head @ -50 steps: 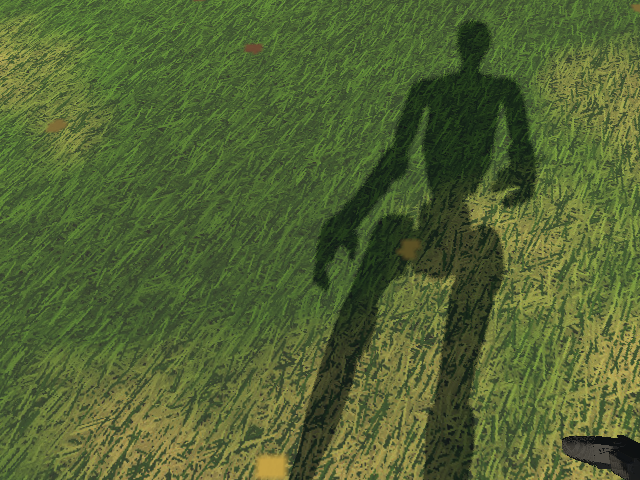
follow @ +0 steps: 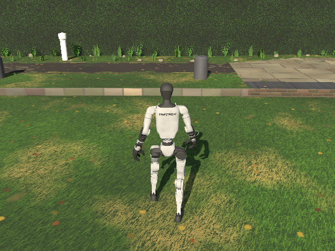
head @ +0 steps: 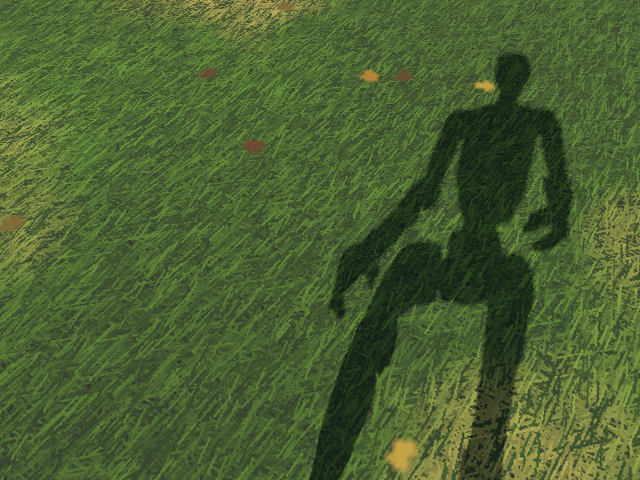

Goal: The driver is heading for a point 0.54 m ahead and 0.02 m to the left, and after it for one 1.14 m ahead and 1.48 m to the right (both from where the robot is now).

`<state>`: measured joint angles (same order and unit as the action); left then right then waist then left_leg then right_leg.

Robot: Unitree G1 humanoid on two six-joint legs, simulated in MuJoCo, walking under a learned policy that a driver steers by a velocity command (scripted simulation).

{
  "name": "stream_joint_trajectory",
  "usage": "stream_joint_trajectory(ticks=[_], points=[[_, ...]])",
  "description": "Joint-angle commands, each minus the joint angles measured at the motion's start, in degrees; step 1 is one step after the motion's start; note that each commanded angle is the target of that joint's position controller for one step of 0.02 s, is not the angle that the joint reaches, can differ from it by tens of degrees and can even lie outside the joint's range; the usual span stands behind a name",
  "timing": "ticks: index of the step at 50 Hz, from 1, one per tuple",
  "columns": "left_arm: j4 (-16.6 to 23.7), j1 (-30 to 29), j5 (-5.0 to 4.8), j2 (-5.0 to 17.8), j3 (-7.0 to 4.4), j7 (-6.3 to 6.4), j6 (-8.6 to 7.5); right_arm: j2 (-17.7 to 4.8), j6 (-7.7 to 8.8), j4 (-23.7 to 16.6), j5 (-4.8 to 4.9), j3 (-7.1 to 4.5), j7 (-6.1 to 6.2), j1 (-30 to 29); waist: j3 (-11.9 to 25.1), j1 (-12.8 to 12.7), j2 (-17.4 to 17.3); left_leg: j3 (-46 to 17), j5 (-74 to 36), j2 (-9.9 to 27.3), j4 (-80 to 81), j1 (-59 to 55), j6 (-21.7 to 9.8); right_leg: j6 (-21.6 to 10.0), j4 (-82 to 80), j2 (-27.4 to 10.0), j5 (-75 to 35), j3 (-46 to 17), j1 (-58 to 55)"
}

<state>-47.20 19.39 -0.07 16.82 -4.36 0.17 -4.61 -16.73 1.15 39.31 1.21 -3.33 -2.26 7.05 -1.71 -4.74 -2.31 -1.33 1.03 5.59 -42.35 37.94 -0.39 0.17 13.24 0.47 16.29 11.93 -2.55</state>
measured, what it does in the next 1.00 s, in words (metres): walks ahead: left foot, then right foot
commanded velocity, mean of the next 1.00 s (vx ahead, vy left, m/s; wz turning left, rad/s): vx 0.50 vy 0.00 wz -0.10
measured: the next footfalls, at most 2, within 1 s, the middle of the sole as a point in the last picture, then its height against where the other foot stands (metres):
left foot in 0.12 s outside the picture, level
right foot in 0.68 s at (378, 442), level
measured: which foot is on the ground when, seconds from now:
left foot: up 0.00-0.10, down 0.12-0.70, up 0.72-1.00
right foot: down 0.00-0.14, up 0.16-0.66, down 0.68-1.00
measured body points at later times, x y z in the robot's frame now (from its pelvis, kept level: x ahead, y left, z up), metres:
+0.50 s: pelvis +0.27 +0.07 +0.01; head +0.29 +0.08 +0.46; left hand +0.40 +0.34 -0.10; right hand +0.38 -0.20 -0.10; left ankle +0.19 +0.13 -0.74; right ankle +0.48 -0.09 -0.67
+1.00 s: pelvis +0.56 +0.03 +0.01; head +0.60 +0.02 +0.45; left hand +0.69 +0.30 -0.10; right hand +0.72 -0.25 -0.08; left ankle +0.75 +0.19 -0.68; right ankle +0.52 -0.04 -0.74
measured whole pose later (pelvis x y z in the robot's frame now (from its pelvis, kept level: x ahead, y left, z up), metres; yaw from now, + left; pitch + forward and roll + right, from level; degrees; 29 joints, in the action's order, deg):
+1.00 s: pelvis +0.56 +0.03 +0.01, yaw -10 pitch +2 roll +0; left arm -40.5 17.9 -1.0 16.7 -3.3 0.1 -2.4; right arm -17.0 5.2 38.8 -0.8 -1.8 -0.2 5.4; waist -2.1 -3.1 -1.4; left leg -6.2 4.0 4.7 -41.1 37.3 4.5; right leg -4.8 20.3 6.9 12.0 -7.0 9.7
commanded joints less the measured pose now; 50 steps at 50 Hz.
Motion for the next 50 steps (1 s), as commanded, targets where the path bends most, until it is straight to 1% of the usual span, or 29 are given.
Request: stream_joint_trajectory(ticks=[1,3,4,5,6,7,8,9,10,11,12,13,15,17,23,29,32,33,34,35,36,37,38,39,40,41,44,47,50], points=[[2.9,-2.2,-1.02,10.4,-2.62,0.28,-0.03,-2.6,0.53,-6.2,0.00,-0.25,-1.01,-5.7,-4.1,1.0,4.8,1.8,2.2,-0.1,4.1,0.4,-2.1,-8.2,-3.2,-17.5,-22.8,-4.1,0.5],[2.6,-2.4,-1.52,12.0,-3.10,0.43,0.71,-4.1,0.28,-7.1,-0.20,-0.97,-1.24,-4.8,-2.1,2.6,6.2,4.9,7.9,-3.0,5.3,-4.3,-4.2,-7.0,2.9,-17.6,-38.3,-2.1,-1.8],[2.7,-2.7,-1.81,12.9,-3.34,0.60,1.13,-5.4,0.04,-6.8,-0.30,-1.76,-1.15,-1.6,0.6,4.8,7.1,6.8,10.6,-5.3,5.5,-9.7,-5.5,-6.2,9.1,-17.1,-48.1,-1.0,-2.0],[2.9,-3.5,-2.10,12.9,-3.25,0.74,1.61,-7.6,-0.12,-4.9,-0.15,-3.21,-0.84,6.1,4.8,9.4,6.3,8.3,8.8,-8.3,8.7,-20.4,-7.3,-4.8,19.8,-15.3,-52.9,0.9,0.4],[3.3,-2.5,-1.38,11.2,-2.46,1.00,1.50,-11.7,-0.59,-2.1,0.11,-5.32,0.12,16.2,10.1,13.8,3.5,4.2,6.6,-8.2,10.1,-37.4,-9.7,-2.4,34.8,-13.0,-44.4,1.5,10.9],[6.4,1.8,1.45,3.2,0.08,0.51,0.57,-18.9,-0.63,-1.9,0.76,-6.58,1.12,17.0,13.3,8.7,-12.8,-24.9,11.4,7.2,13.5,-56.2,-18.6,1.7,56.6,-3.7,5.7,0.4,37.0],[7.7,-1.0,0.14,4.7,0.59,-0.07,-1.60,-16.9,0.54,-4.6,0.30,-5.47,0.73,17.3,23.9,10.5,-10.0,-48.2,22.0,14.2,24.1,-61.4,-24.9,2.0,66.7,1.7,18.9,-14.8,45.1],[9.3,-7.2,-2.25,9.0,-0.52,-0.59,-2.78,-12.7,1.52,-3.9,-0.21,-4.23,0.34,16.0,17.0,12.2,-4.5,-41.0,20.4,12.7,26.2,-57.8,-21.2,0.7,66.8,-1.6,13.7,-17.5,50.5],[9.9,-8.8,-2.25,8.2,-0.10,-0.53,-3.50,-11.0,2.05,-3.7,-0.16,-3.71,0.40,13.8,11.2,10.4,-2.4,-33.6,16.8,10.4,25.9,-50.2,-19.2,-0.4,62.3,-3.9,8.8,-16.9,50.0],[8.4,-7.8,-1.02,7.9,-0.11,-0.14,-3.55,-8.3,2.15,-3.9,-0.35,-2.83,0.57,9.4,7.8,7.5,1.1,-26.6,10.1,8.5,25.8,-42.2,-17.0,-0.4,57.3,-6.6,5.0,-16.4,46.3],[7.4,-6.2,-0.35,8.4,-0.49,-0.10,-2.92,-5.9,2.32,-4.6,-1.07,-1.93,0.79,6.5,6.5,5.5,0.0,-21.9,2.9,7.0,26.7,-36.4,-15.9,-0.2,54.0,-8.4,2.4,-16.5,41.7],[6.6,-4.7,-0.34,8.2,-0.58,-0.34,-2.04,-5.3,2.46,-4.9,-1.60,-1.59,0.90,5.3,6.1,4.3,-0.9,-19.6,-0.9,6.4,28.0,-32.9,-15.7,0.1,52.9,-8.9,1.0,-16.2,38.7],[5.6,-3.5,-0.21,6.4,-0.24,-0.41,-0.59,-6.1,3.27,-3.5,-1.53,-1.62,1.02,5.9,5.3,3.8,-0.4,-14.8,-7.5,6.0,30.1,-29.0,-16.0,1.2,50.4,-9.1,-1.3,-15.1,36.9],[6.3,-6.3,-0.27,5.2,0.23,-0.20,0.30,-7.2,3.86,-1.9,-1.65,-1.82,1.36,7.2,2.8,4.5,0.1,-10.5,-8.9,5.5,32.3,-28.0,-15.4,2.1,45.9,-9.4,-7.0,-14.9,39.6],[7.7,-14.3,-1.18,3.4,1.01,-1.39,-0.11,-7.8,4.22,1.4,-1.83,-1.47,2.06,9.5,-1.2,8.3,-0.3,-1.0,-3.8,3.8,35.5,-30.9,-10.6,1.0,27.7,-6.8,-25.5,-14.0,40.0],[11.3,-20.1,-1.23,2.6,1.51,-3.71,-0.42,-8.5,2.69,5.0,-1.21,-1.94,2.40,12.7,-3.5,10.4,0.4,2.1,-12.6,8.4,31.2,-44.7,-9.6,-2.0,19.9,-4.3,-18.7,-12.7,45.8],[12.0,-16.4,-0.81,4.4,0.64,-4.32,-0.12,-10.4,1.47,4.6,-0.96,-2.48,3.40,11.0,1.1,7.1,-2.6,4.7,-39.3,8.4,21.1,-47.5,-7.5,-4.9,19.9,0.1,-9.3,-7.8,37.8],[11.1,-11.0,-0.71,6.4,-0.42,-4.12,0.12,-11.0,0.95,4.3,-1.02,-2.56,3.85,10.5,4.7,4.0,-3.3,5.8,-47.7,7.6,13.4,-46.7,-6.6,-6.3,19.9,2.3,-7.6,-6.4,30.5],[9.4,-2.6,-0.82,9.2,-1.96,-3.51,0.24,-10.9,0.69,3.9,-0.89,-2.35,4.31,9.6,9.3,-0.8,-2.0,7.8,-46.2,5.7,1.5,-40.7,-4.6,-8.5,16.6,3.4,-11.6,-7.4,17.2],[8.2,6.1,-0.85,14.2,-3.33,-2.44,0.80,-8.3,1.42,2.5,-2.27,-1.15,4.61,10.9,16.2,-3.4,5.8,8.8,-24.3,2.3,-17.0,-26.2,-2.4,-12.9,16.9,-7.2,-15.6,-23.3,-1.2],[9.2,4.5,-1.49,15.9,-3.44,-2.37,0.49,-1.8,3.21,0.9,-2.73,0.93,3.25,16.0,22.6,1.9,19.0,2.6,29.2,-11.6,-37.4,-1.5,1.8,-25.3,9.9,-20.2,-8.1,-56.0,-19.9],[9.2,5.5,-1.45,11.0,-2.22,-2.26,0.67,-7.7,5.43,0.8,-1.17,-0.14,1.94,11.6,23.6,-2.1,11.0,-7.0,29.3,-7.9,-40.2,4.9,0.4,-23.0,6.1,-18.9,-1.3,-56.1,-21.5],[9.6,3.5,-0.94,9.1,-1.71,-1.89,0.69,-8.6,6.54,-1.3,0.84,-0.27,1.31,6.1,15.6,-2.3,8.1,-6.1,25.2,-5.2,-37.9,7.4,-0.5,-20.3,5.4,-16.9,-2.1,-47.3,-15.1],[10.1,0.1,-0.72,8.9,-1.55,-1.86,0.61,-7.5,7.06,-2.1,0.24,0.06,1.44,3.9,9.1,0.3,1.5,-5.1,21.8,-2.9,-31.7,6.4,-0.7,-18.6,4.2,-14.5,-7.6,-41.6,-5.5],[10.8,-2.9,-0.66,7.3,-1.06,-1.69,0.55,-8.1,6.84,-2.0,-1.31,-0.46,1.88,3.1,6.3,2.1,0.3,-4.6,19.9,-1.2,-26.2,3.5,-0.1,-17.7,3.3,-12.7,-13.4,-37.6,0.9],[11.7,-4.4,-0.07,7.0,-0.76,-1.45,0.66,-7.9,6.26,-2.1,-1.74,-0.62,1.87,4.2,4.7,3.9,2.1,-4.5,18.9,-0.6,-24.6,0.2,0.6,-18.0,1.8,-11.4,-17.3,-35.8,6.1],[11.8,-5.5,-0.40,7.9,-1.09,-0.76,0.63,-6.0,4.63,-1.9,-2.20,-0.24,2.25,6.2,3.1,5.8,4.1,-2.6,17.1,-0.3,-16.4,-2.8,3.7,-18.4,-0.4,-9.4,-23.1,-31.3,14.2],[11.1,-4.4,-0.91,9.8,-1.71,0.17,1.07,-3.9,4.34,-3.4,-2.36,0.69,2.43,0.1,1.7,3.9,5.2,-1.3,5.0,-2.1,-3.1,-6.0,5.4,-15.6,-0.2,-5.5,-20.8,-26.2,19.4],[9.9,-1.2,-1.20,10.0,-1.85,0.60,1.85,-3.6,4.90,-4.5,-1.56,0.86,1.93,-5.6,2.2,1.1,6.5,-1.1,-5.1,-5.0,7.4,-11.1,5.5,-13.0,1.4,-4.5,-15.2,-26.7,20.0]])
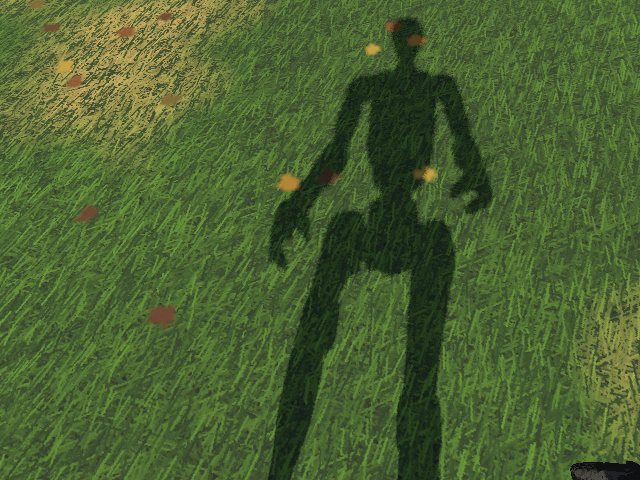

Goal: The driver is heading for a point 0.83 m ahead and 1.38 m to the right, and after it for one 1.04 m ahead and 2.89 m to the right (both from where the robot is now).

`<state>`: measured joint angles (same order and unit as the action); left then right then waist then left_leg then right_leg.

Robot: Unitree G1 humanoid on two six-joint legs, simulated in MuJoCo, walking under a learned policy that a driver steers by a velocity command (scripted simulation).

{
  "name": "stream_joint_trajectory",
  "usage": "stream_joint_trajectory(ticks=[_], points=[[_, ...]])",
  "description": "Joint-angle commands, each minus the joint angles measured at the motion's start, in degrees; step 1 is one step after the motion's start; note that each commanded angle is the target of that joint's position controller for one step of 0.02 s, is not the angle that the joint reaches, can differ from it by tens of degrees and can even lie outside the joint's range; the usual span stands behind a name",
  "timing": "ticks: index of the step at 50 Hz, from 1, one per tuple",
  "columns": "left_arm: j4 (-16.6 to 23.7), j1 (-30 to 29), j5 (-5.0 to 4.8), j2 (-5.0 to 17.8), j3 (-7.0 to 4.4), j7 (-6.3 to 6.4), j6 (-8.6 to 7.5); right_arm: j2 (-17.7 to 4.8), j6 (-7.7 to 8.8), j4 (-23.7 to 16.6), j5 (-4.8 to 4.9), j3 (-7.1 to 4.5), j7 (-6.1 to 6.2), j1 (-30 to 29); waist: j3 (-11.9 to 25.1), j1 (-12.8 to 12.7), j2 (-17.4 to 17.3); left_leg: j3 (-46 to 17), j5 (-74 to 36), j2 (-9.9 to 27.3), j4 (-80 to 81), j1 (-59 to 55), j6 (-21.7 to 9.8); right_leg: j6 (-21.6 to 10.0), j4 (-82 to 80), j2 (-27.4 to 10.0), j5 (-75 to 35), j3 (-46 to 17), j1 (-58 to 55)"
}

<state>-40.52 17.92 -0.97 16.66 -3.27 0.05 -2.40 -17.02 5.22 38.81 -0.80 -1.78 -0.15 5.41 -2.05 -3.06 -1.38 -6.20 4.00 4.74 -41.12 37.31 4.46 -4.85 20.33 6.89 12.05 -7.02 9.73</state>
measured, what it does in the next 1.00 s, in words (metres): walks ahead, turning right: left foot, then right foot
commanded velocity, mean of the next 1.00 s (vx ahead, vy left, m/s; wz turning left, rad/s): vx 0.50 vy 0.00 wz -0.59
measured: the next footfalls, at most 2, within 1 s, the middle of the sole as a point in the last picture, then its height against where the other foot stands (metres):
left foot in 0.16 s outside the picture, level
right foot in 0.68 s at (450, 479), level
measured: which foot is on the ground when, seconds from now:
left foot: up 0.00-0.14, down 0.16-0.68, up 0.70-1.00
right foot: down 0.00-0.16, up 0.18-0.66, down 0.68-1.00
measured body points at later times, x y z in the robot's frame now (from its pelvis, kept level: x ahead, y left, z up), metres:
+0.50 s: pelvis +0.26 +0.03 +0.00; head +0.29 +0.03 +0.45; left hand +0.53 +0.22 -0.09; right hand +0.21 -0.25 -0.12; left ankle +0.23 +0.16 -0.74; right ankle +0.35 -0.16 -0.68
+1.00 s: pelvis +0.51 -0.12 +0.00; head +0.53 -0.15 +0.45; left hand +0.72 +0.08 -0.10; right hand +0.54 -0.45 -0.08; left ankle +0.76 -0.06 -0.69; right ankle +0.43 -0.17 -0.75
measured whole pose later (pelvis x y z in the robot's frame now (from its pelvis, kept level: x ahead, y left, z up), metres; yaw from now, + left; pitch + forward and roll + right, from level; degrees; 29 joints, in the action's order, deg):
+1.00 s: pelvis +0.51 -0.12 +0.00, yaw -36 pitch +2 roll +0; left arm -39.4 19.8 -0.9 16.5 -3.7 0.3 -2.2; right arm -17.6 5.3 40.0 -0.7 -2.3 -0.7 2.9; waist -2.4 -3.9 -2.1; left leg -5.8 0.9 4.6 -39.8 37.7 4.0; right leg -4.9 20.6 6.4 12.8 -7.1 8.7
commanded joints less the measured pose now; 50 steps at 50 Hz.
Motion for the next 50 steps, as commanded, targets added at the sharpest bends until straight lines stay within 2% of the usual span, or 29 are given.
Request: stream_joint_trajectory(ticks=[1,5,6,7,8,9,10,11,12,13,15,17,20,25,29,31,32,33,34,35,36,37,38,39,40,42,46,48,50], points=[[2.8,1.2,-0.49,10.2,-2.99,0.73,-0.16,-3.8,1.02,-4.4,0.81,-0.87,-0.35,-5.1,2.6,-1.0,5.9,3.2,-8.4,-4.6,7.9,-11.0,0.4,-7.6,-4.7,-11.5,-9.3,-9.3,6.5],[2.4,1.5,-0.48,9.5,-3.01,0.92,0.40,-6.8,1.91,-4.4,1.38,-2.39,-0.83,-3.8,3.1,1.0,8.1,0.9,-1.9,-4.7,12.8,-14.2,-2.4,-5.6,1.9,-14.2,-5.3,-16.6,0.3],[2.7,0.7,-0.37,8.8,-2.85,0.88,0.52,-7.3,2.16,-3.6,1.36,-2.91,-0.73,-0.6,3.7,3.0,8.5,1.7,-1.1,-4.7,14.7,-18.5,-3.7,-4.7,4.5,-13.4,-5.6,-17.0,0.6],[3.0,0.6,-0.10,6.8,-2.16,0.74,0.41,-8.8,2.41,-2.7,0.83,-3.72,-0.36,4.4,6.8,5.5,7.9,0.9,-0.3,-2.8,15.7,-26.9,-5.7,-2.9,10.6,-10.8,-6.5,-15.2,2.5],[3.9,1.3,0.73,3.0,-0.80,0.51,0.17,-11.8,2.52,-2.1,-0.06,-4.60,0.15,12.4,14.3,8.6,1.3,-8.4,4.1,7.0,15.5,-40.5,-9.4,-0.7,26.3,-7.0,1.3,-10.1,8.6],[6.0,8.9,-0.87,0.4,0.17,0.43,-0.43,-16.4,1.59,0.0,-0.59,-5.76,-0.11,16.8,20.0,5.1,-18.0,-35.5,17.6,19.1,21.2,-56.0,-18.9,2.7,44.3,-0.1,22.7,-2.5,28.1],[4.3,8.3,-1.46,6.5,-0.88,0.66,-0.44,-11.2,1.36,-0.7,0.73,-4.84,-0.42,15.7,16.3,6.5,-12.5,-40.2,30.6,19.5,24.0,-53.7,-18.5,3.6,52.0,-5.1,20.6,-3.7,35.0],[4.8,2.2,-1.06,9.5,-1.83,0.65,-0.09,-7.8,1.06,-1.2,0.88,-3.92,-0.16,13.5,9.4,8.1,-7.0,-30.6,28.7,16.8,24.4,-47.6,-15.9,4.0,53.9,-6.9,15.2,-2.7,36.5],[5.4,-0.7,-0.44,9.1,-1.93,0.74,0.21,-6.8,0.74,-1.3,0.36,-3.39,-0.10,10.9,5.9,7.3,-3.5,-22.8,20.5,14.2,24.9,-41.5,-14.3,4.4,53.1,-8.7,11.1,-1.1,34.9],[6.0,-2.5,0.03,8.4,-2.07,0.56,0.22,-5.5,0.52,-0.9,0.17,-2.97,-0.03,9.2,3.1,6.5,-3.4,-17.3,14.0,12.0,26.0,-37.0,-14.0,4.6,50.7,-10.1,8.4,-1.0,33.9],[6.3,-1.9,-0.69,6.3,-2.00,-0.06,0.68,-4.3,0.77,-0.2,-0.01,-2.63,0.19,8.3,1.8,4.9,-6.0,-9.6,7.6,9.5,28.7,-32.2,-13.4,4.7,47.9,-12.1,5.8,0.2,30.2],[6.9,-2.8,-0.64,4.5,-1.64,-0.27,1.23,-5.0,1.17,0.9,0.42,-2.97,0.16,8.6,1.0,4.6,-5.4,-5.2,3.3,9.6,30.6,-31.1,-14.5,5.2,45.5,-12.7,4.4,1.2,30.8],[8.1,-5.7,-0.25,3.4,-1.24,-0.47,1.41,-7.0,1.18,2.5,0.29,-3.70,0.24,9.1,0.5,4.8,-3.3,-0.2,-3.2,10.7,32.0,-32.6,-15.6,6.2,39.2,-13.3,-0.9,1.3,33.3],[9.6,-13.3,-0.29,2.0,-0.51,-2.13,0.54,-8.9,0.28,4.5,0.77,-4.00,0.58,10.2,-1.2,7.3,-2.2,9.5,-7.8,9.2,32.0,-34.5,-13.5,5.2,24.0,-12.4,-12.9,5.4,29.9],[11.8,-17.8,-0.54,2.5,-0.62,-3.41,0.53,-10.8,-0.87,6.3,1.89,-4.63,0.55,12.5,-2.9,7.9,-2.3,12.8,-13.5,11.2,29.8,-39.9,-12.0,2.7,17.4,-11.1,-9.3,8.4,28.2],[12.1,-16.0,-0.16,4.2,-1.54,-3.60,0.80,-12.5,-1.53,6.4,2.46,-5.19,0.83,12.0,-0.6,5.5,-3.9,15.2,-31.5,11.3,23.3,-42.1,-10.9,0.3,16.0,-8.0,-3.5,11.4,22.7],[11.3,-12.0,0.03,5.9,-2.46,-3.48,1.06,-13.4,-1.92,6.4,2.70,-5.49,1.07,11.8,2.1,2.9,-4.6,16.4,-40.8,11.0,16.6,-42.3,-10.3,-1.2,15.5,-5.7,-1.1,12.9,16.9],[9.1,-3.4,-0.08,8.2,-3.98,-3.06,1.28,-13.2,-2.27,6.1,2.93,-5.38,1.31,10.9,6.6,-2.1,-3.5,18.1,-43.3,9.4,5.6,-38.9,-8.8,-3.3,11.9,-3.3,-4.0,13.7,5.0],[6.4,6.9,-0.32,12.0,-5.88,-1.97,1.84,-11.2,-2.05,5.4,1.94,-4.52,1.56,11.6,11.7,-6.7,0.4,18.1,-30.5,7.3,-10.4,-26.1,-6.5,-5.9,10.9,-5.7,-5.6,6.9,-12.9],[6.7,5.3,-1.00,19.2,-6.70,-1.33,1.48,-2.3,-0.81,1.8,-0.89,-1.56,0.59,17.4,16.3,0.7,17.5,15.1,26.0,-3.7,-31.8,0.8,-2.9,-16.4,7.8,-21.8,0.8,-24.9,-32.7],[8.5,7.6,-0.65,15.0,-5.38,-1.58,0.52,-6.2,1.36,1.2,0.88,-1.81,-0.21,12.3,25.5,-3.7,11.9,1.4,30.4,-5.8,-39.2,7.2,-3.3,-19.9,-1.9,-26.3,12.1,-41.4,-35.4],[7.6,5.7,-0.04,11.8,-4.29,-1.81,-0.37,-9.4,2.44,-0.7,3.20,-2.73,-0.63,5.9,16.5,-4.6,8.4,0.8,24.4,-3.0,-38.5,11.7,-4.5,-16.4,-3.6,-24.5,9.2,-33.4,-29.7],[7.5,2.6,-0.09,10.5,-3.82,-1.75,-0.80,-8.5,3.04,-1.1,2.85,-2.29,-0.41,4.8,11.0,-2.1,4.7,1.1,19.2,-0.7,-33.4,9.9,-5.0,-14.4,-3.8,-22.2,4.3,-26.8,-21.0],[8.0,-1.5,0.04,8.8,-3.21,-1.64,-0.87,-8.5,3.08,-0.3,1.31,-2.44,-0.01,5.0,7.5,0.5,2.4,1.2,16.5,1.0,-28.5,6.2,-4.5,-12.9,-4.1,-20.0,-2.4,-21.4,-13.0],[8.8,-4.0,0.75,7.7,-2.71,-1.44,-0.96,-8.9,2.54,0.1,0.57,-2.81,0.04,6.2,6.2,2.7,3.5,0.7,14.6,2.1,-25.7,1.8,-4.1,-12.5,-5.1,-18.3,-8.0,-18.0,-7.2],[8.7,-5.3,0.81,7.6,-2.60,-1.02,-1.15,-8.0,1.30,0.4,0.08,-2.81,-0.05,7.4,5.0,4.4,3.9,1.6,13.3,2.0,-21.6,-1.7,-2.5,-12.8,-6.9,-17.0,-13.7,-15.0,-1.3],[6.5,-2.5,0.28,9.6,-3.15,0.37,-1.09,-4.6,0.35,-1.3,-0.35,-1.59,-0.01,0.8,2.1,2.6,3.8,3.1,1.4,-0.1,-7.1,-2.9,0.0,-11.0,-7.4,-13.3,-15.4,-8.7,5.0],[5.5,-0.9,-0.03,9.8,-3.24,0.75,-0.71,-3.5,0.57,-2.2,-0.05,-1.08,-0.43,-3.9,1.5,0.7,4.8,3.3,-6.1,-2.1,1.9,-6.2,0.1,-9.0,-6.8,-11.5,-11.1,-7.5,6.6],[4.3,1.4,-0.29,10.3,-3.42,0.87,-0.49,-3.7,0.89,-3.2,0.63,-1.05,-0.89,-7.3,1.2,-0.7,5.2,3.2,-9.7,-3.7,6.8,-9.1,-0.1,-8.0,-6.2,-11.9,-7.7,-9.0,6.7]])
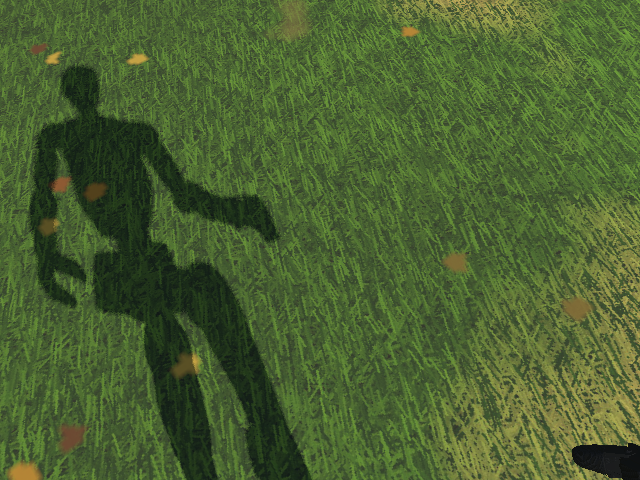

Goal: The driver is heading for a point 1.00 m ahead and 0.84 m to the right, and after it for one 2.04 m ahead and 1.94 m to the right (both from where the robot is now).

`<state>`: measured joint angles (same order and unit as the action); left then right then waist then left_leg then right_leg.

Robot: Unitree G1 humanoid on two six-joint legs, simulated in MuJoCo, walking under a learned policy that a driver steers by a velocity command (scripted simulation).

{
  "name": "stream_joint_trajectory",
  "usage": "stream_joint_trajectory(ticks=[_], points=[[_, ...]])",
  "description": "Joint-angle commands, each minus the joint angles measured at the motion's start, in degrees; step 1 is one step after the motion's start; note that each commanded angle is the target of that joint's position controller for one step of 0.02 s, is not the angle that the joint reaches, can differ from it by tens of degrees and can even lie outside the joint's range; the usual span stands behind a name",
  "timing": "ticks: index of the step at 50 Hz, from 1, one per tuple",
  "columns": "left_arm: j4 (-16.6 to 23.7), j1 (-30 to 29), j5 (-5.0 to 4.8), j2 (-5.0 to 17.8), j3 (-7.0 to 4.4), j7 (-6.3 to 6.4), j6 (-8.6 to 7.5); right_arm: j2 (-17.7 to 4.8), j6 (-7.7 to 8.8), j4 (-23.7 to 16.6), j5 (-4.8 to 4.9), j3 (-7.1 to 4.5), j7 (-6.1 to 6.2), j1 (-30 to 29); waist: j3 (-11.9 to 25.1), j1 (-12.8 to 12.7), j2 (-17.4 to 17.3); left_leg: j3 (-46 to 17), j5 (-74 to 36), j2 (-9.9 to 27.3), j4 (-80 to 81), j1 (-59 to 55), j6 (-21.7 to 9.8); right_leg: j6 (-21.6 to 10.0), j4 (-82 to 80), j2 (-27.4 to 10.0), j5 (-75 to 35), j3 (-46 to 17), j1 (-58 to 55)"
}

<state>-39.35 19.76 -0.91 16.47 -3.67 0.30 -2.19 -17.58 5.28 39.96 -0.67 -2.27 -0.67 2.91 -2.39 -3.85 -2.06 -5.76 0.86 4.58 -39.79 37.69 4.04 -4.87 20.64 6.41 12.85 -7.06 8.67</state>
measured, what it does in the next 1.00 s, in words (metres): walks ahead, turning right: left foot, then right foot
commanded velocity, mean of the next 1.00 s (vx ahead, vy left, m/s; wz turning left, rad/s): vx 0.50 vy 0.00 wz -0.32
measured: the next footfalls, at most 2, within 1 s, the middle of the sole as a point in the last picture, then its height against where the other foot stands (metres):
left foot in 0.16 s outside the picture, level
right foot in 0.64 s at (441, 471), level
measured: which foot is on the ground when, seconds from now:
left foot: up 0.00-0.14, down 0.16-0.66, up 0.68-1.00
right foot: down 0.00-0.16, up 0.18-0.62, down 0.64-1.00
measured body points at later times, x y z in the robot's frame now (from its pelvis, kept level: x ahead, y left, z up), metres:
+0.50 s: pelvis +0.27 +0.03 +0.00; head +0.30 +0.03 +0.45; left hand +0.52 +0.23 -0.08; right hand +0.23 -0.25 -0.12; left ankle +0.23 +0.15 -0.75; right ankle +0.39 -0.15 -0.70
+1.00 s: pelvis +0.52 -0.07 +0.00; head +0.55 -0.09 +0.45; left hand +0.63 +0.20 -0.11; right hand +0.67 -0.37 -0.08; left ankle +0.75 +0.04 -0.70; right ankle +0.45 -0.14 -0.75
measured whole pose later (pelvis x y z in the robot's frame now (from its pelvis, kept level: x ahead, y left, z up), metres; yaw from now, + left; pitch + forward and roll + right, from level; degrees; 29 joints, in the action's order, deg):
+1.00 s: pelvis +0.52 -0.07 +0.00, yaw -18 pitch +2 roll +0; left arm -44.1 22.7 -1.1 16.2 -3.5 0.4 -2.9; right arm -17.2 5.4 40.8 -0.3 -2.0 -0.9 2.1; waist -1.6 -5.1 -2.6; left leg -5.7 -1.6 3.5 -34.6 36.0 3.1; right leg -4.3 17.6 6.0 12.9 -6.8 5.8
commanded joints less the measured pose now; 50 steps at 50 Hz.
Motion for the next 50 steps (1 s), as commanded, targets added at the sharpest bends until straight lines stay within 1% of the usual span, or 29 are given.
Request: stream_joint_trajectory(ticks=[1,4,6,7,8,9,10,11,12,13,14,16,19,21,24,28,30,31,32,33,34,35,36,37,38,39,42,47,50], points=[[2.5,0.4,-0.55,10.5,-3.05,0.63,-0.60,-3.7,1.01,-4.7,0.83,-0.75,-0.55,-5.7,1.4,-0.2,6.2,2.0,-6.5,-3.8,7.1,-9.9,0.0,-7.7,-5.4,-12.0,-7.2,-10.4,6.6],[1.6,1.3,-0.72,9.6,-2.94,0.83,-0.15,-5.8,1.54,-5.1,1.09,-1.72,-0.96,-5.5,1.8,0.6,7.6,0.3,-1.5,-4.2,10.9,-11.3,-1.7,-6.6,-0.3,-13.9,-5.2,-15.6,1.3],[1.2,0.6,-0.35,8.7,-2.72,0.86,0.22,-6.5,1.98,-3.8,1.03,-2.37,-0.96,-0.6,2.8,3.1,9.4,2.0,1.6,-4.2,12.7,-16.6,-3.8,-5.4,3.7,-14.1,-8.2,-16.2,-0.5],[1.1,1.0,-0.05,6.7,-2.02,0.73,0.20,-7.6,2.23,-2.5,0.47,-3.12,-0.68,4.4,5.7,5.2,8.9,2.5,1.8,-3.6,14.1,-24.4,-5.7,-3.8,9.3,-11.6,-12.3,-14.4,0.2],[1.7,1.7,0.66,3.6,-0.76,0.51,0.06,-10.1,2.48,-1.9,-0.53,-3.80,-0.35,12.0,13.1,8.4,4.2,-5.3,3.3,4.5,12.9,-37.7,-9.4,-1.7,23.7,-8.5,-7.3,-10.5,5.4],[2.3,9.6,-0.96,0.6,0.19,0.53,-0.49,-15.1,1.70,0.7,-1.03,-5.29,-0.57,18.5,20.0,6.1,-14.4,-31.4,16.6,16.1,18.2,-55.7,-19.4,2.9,43.0,0.0,14.0,-2.6,25.1],[1.2,9.5,-1.41,5.4,-0.35,0.72,-0.81,-10.5,1.51,1.0,0.95,-4.39,-1.16,19.1,17.6,7.3,-12.8,-41.3,30.2,18.1,22.7,-56.0,-20.1,3.7,51.4,-2.6,20.1,-4.5,33.7],[1.6,3.0,-1.34,8.6,-1.23,0.66,-0.82,-7.1,1.26,0.6,1.26,-3.44,-1.00,16.5,10.0,8.7,-6.6,-33.6,30.4,15.9,23.6,-49.8,-17.9,3.8,53.8,-4.6,15.2,-4.8,36.2],[2.6,-1.5,-0.65,8.5,-1.16,0.78,-0.84,-6.1,0.88,0.1,0.59,-2.95,-0.84,13.8,6.4,8.1,-2.6,-26.3,24.5,13.5,23.8,-43.7,-16.4,3.8,53.1,-6.5,11.5,-2.4,35.1],[3.5,-4.6,0.16,7.8,-1.15,0.66,-1.19,-5.1,0.62,0.4,0.27,-2.58,-0.75,12.0,3.0,7.3,-1.4,-21.3,17.6,11.4,24.9,-38.3,-16.3,3.8,49.7,-8.0,8.8,-1.6,34.6],[3.7,-4.9,0.34,6.9,-1.17,0.35,-1.34,-4.1,0.70,0.6,-0.16,-2.07,-0.56,11.2,2.4,5.9,-2.4,-17.5,12.5,9.6,26.0,-35.0,-15.7,3.6,46.8,-9.8,6.8,-1.0,32.0],[3.3,-3.8,0.13,4.7,-0.70,-0.11,-1.28,-3.5,0.90,1.3,0.28,-1.86,-0.49,11.5,2.9,4.6,-4.3,-13.3,6.5,8.0,27.8,-32.5,-16.2,4.0,42.1,-10.8,6.0,1.0,29.0],[4.6,-8.0,0.74,2.4,0.40,-0.38,-1.38,-6.4,0.91,2.7,1.14,-2.55,-0.20,12.8,1.7,5.4,-3.2,-8.8,1.2,8.4,30.5,-31.0,-17.5,5.0,32.3,-11.8,2.0,3.2,29.3],[5.1,-11.4,0.71,1.6,0.95,-0.78,-1.76,-7.6,0.53,3.4,1.34,-2.80,-0.02,13.6,1.4,6.4,-2.7,-5.3,-0.1,7.4,31.3,-30.3,-16.8,5.1,24.7,-11.7,-4.5,4.2,27.4],[5.8,-16.3,0.21,1.8,1.10,-1.41,-2.16,-8.6,-0.02,4.7,1.84,-2.83,0.04,15.9,0.7,8.1,-2.7,-1.7,-1.0,6.5,31.2,-29.6,-15.4,5.5,16.1,-10.1,-12.0,5.7,22.9],[7.4,-20.7,-0.24,3.2,0.73,-2.22,-2.48,-9.5,-1.01,6.8,2.37,-2.99,0.13,18.9,-0.6,8.4,-3.0,-2.2,-1.7,9.3,29.0,-34.1,-14.1,3.7,10.8,-9.1,-10.7,5.8,21.4],[6.7,-17.9,-0.10,4.6,0.08,-2.40,-2.57,-10.6,-1.65,7.1,2.39,-3.29,0.44,18.0,0.8,5.7,-3.4,-0.7,-8.8,9.8,25.1,-36.2,-12.7,1.9,8.2,-7.9,-8.6,7.3,16.4],[5.1,-13.1,0.27,6.1,-0.80,-2.22,-2.40,-10.3,-1.84,7.1,2.41,-3.21,0.67,17.4,3.9,3.0,-2.7,2.1,-17.2,8.1,18.9,-35.8,-11.3,0.5,6.8,-6.4,-8.5,8.7,8.9],[2.8,-5.0,0.36,8.7,-2.16,-1.79,-2.13,-8.7,-1.87,6.9,1.84,-2.58,0.92,17.8,9.3,-0.5,-1.2,5.4,-19.8,5.3,8.2,-32.3,-9.5,-1.4,6.8,-6.9,-8.5,7.8,-2.7],[1.4,4.5,0.56,13.4,-3.32,-1.14,-1.54,-5.4,-1.57,4.8,-0.36,-1.16,1.29,18.0,17.1,-3.3,8.4,9.0,-2.2,1.7,-11.0,-20.4,-6.7,-5.6,7.8,-18.5,-10.6,-7.8,-18.0],[0.8,4.9,0.20,16.5,-3.67,-1.71,-1.46,-1.1,-0.27,3.6,0.12,0.11,0.88,23.3,21.1,0.5,21.7,6.1,30.8,-7.1,-26.3,0.0,-4.2,-14.4,-0.9,-26.6,4.3,-33.9,-30.2],[1.4,3.6,-0.44,10.9,-2.33,-1.94,-1.57,-7.2,0.84,3.7,1.40,-1.19,0.39,19.0,16.6,-1.5,13.8,0.8,30.6,-3.8,-31.7,7.0,-4.6,-13.1,-4.1,-25.5,12.5,-34.3,-27.5],[1.9,0.2,-0.05,9.3,-1.71,-1.93,-1.87,-8.6,1.64,2.3,2.35,-1.66,0.01,14.0,9.6,-1.1,10.8,1.5,24.8,-1.6,-30.9,9.2,-5.5,-11.4,-4.8,-23.4,8.4,-26.8,-20.8],[2.4,-2.5,0.49,8.7,-1.53,-1.96,-1.98,-7.7,1.94,2.2,1.77,-1.47,0.22,12.0,6.7,0.4,5.7,1.8,20.2,0.2,-28.4,6.9,-5.3,-10.6,-5.4,-20.9,1.5,-21.7,-14.4],[2.7,-4.6,0.77,7.7,-1.28,-1.99,-1.93,-7.3,1.97,2.0,0.55,-1.64,0.38,11.3,4.6,1.9,4.4,1.7,17.5,1.2,-24.5,4.4,-4.7,-10.1,-6.5,-19.1,-4.5,-18.3,-9.2],[3.0,-5.7,1.24,6.8,-0.99,-1.85,-1.94,-6.7,1.69,1.8,0.13,-1.70,0.28,11.7,4.6,3.6,5.7,1.3,15.7,1.9,-22.4,1.2,-4.1,-10.1,-7.7,-17.8,-8.5,-16.3,-5.8],[2.4,-5.5,0.51,7.4,-1.41,-1.05,-2.19,-5.1,0.56,0.9,-0.16,-1.51,0.35,10.4,3.7,4.8,6.2,2.3,12.9,1.2,-15.8,-1.3,-1.8,-11.3,-10.0,-16.3,-13.2,-12.4,-0.1],[0.0,-0.8,-0.07,9.8,-2.36,0.39,-1.75,-2.8,0.63,-2.4,0.04,-0.51,-0.02,-1.3,0.8,1.3,5.6,2.2,-3.6,-2.0,3.4,-5.7,-0.5,-8.3,-9.8,-13.0,-10.8,-8.2,5.0],[-1.5,2.5,-0.63,10.1,-2.54,0.65,-1.40,-3.5,1.08,-4.0,0.83,-0.60,-0.57,-5.8,0.5,-0.1,5.6,1.4,-6.5,-3.6,8.4,-9.2,-0.9,-7.4,-7.8,-13.8,-8.2,-10.5,4.2]])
